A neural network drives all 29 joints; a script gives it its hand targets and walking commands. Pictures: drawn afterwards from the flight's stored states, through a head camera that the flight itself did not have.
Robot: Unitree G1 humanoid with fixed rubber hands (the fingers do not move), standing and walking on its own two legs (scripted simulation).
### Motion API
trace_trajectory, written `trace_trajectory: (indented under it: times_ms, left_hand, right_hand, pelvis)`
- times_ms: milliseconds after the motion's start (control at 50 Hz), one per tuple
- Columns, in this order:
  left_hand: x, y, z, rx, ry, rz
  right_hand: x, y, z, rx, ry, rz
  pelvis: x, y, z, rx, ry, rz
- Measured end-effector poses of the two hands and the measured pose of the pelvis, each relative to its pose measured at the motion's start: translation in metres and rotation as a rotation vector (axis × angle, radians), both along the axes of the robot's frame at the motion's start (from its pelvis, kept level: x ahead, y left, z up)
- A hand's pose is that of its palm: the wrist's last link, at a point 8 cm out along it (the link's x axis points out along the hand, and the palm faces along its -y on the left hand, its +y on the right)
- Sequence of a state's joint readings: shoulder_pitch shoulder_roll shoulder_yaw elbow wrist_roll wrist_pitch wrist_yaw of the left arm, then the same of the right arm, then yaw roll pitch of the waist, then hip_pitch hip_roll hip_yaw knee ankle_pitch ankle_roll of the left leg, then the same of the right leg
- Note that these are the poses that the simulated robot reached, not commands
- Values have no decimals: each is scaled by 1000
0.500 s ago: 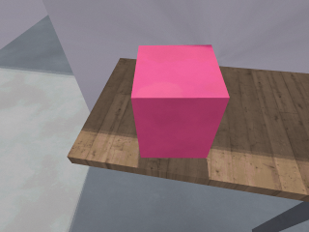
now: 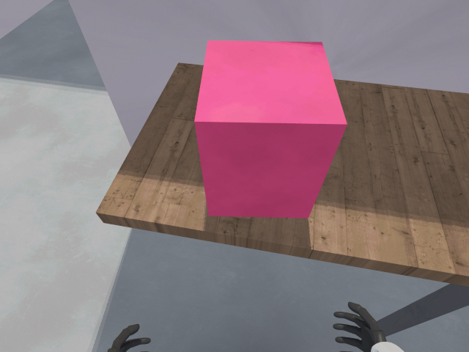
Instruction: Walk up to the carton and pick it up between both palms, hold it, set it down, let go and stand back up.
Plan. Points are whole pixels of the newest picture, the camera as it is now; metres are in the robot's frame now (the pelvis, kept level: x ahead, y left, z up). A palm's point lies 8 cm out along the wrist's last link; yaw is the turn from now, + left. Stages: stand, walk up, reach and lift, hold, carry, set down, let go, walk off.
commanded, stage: reach and lift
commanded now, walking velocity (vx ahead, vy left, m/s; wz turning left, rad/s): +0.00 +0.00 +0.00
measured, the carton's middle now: (261, 135) +0.49 -0.02 +0.09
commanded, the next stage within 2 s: none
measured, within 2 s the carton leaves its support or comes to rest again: neither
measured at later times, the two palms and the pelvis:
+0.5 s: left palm (111, 347) +0.16 +0.22 -0.04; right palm (386, 335) +0.17 -0.20 -0.03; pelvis +0.02 +0.00 +0.01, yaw +0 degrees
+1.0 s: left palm (106, 328) +0.18 +0.22 +0.00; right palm (396, 319) +0.18 -0.20 +0.01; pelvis +0.03 +0.00 +0.02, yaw -1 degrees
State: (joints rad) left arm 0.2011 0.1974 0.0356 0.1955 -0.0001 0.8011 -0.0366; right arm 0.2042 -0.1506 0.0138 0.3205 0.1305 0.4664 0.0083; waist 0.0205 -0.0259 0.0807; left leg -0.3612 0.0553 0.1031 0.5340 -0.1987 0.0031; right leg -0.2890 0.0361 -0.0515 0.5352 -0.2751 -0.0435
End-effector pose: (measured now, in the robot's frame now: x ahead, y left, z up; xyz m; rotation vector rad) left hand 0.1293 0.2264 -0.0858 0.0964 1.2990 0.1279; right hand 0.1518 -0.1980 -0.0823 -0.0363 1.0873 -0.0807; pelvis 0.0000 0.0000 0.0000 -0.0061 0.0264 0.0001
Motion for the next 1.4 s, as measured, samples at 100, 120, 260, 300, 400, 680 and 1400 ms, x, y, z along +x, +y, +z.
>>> trace_trajectory:
  times_ms: [100,120,260,300,400,680,1400]
  left_hand:
    - [42,0,17,6,-161,-35]
    - [48,-3,21,-1,-180,-40]
    - [43,-15,35,-45,-219,-20]
    - [32,-14,32,-50,-204,2]
    - [16,-8,29,-33,-220,29]
    - [47,-6,63,-29,-434,-9]
    - [75,-10,127,-31,-845,3]
  right_hand:
    - [16,0,10,26,-102,-7]
    - [19,1,14,31,-120,-10]
    - [18,0,35,18,-169,-12]
    - [13,-3,37,1,-158,-14]
    - [7,-7,43,-21,-158,-28]
    - [20,0,62,1,-306,-44]
    - [59,-2,133,5,-674,-23]
  pelvis:
    - [-1,-3,0,7,23,-5]
    - [-1,-4,1,8,19,-7]
    - [9,-6,12,11,-39,-14]
    - [11,-7,13,11,-45,-12]
    - [14,-7,14,10,-30,-6]
    - [27,5,17,7,-22,-12]
    - [21,2,18,9,-53,-14]
